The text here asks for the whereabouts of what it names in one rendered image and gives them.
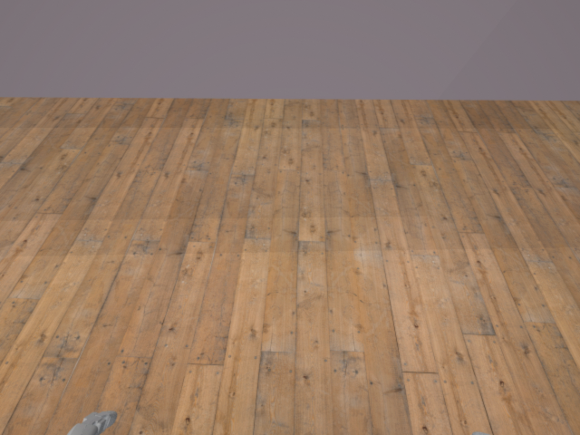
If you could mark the left robot hand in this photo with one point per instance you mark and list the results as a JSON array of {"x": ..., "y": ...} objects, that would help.
[{"x": 94, "y": 424}]

